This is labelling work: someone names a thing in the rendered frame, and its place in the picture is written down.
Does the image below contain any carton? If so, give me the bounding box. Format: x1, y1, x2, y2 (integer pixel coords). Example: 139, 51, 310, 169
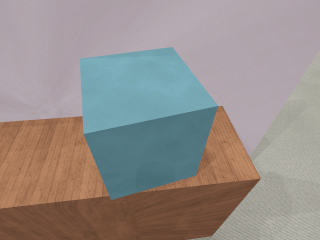
80, 47, 218, 200

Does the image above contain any pedestal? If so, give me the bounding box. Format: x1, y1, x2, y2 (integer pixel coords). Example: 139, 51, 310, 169
0, 106, 261, 240

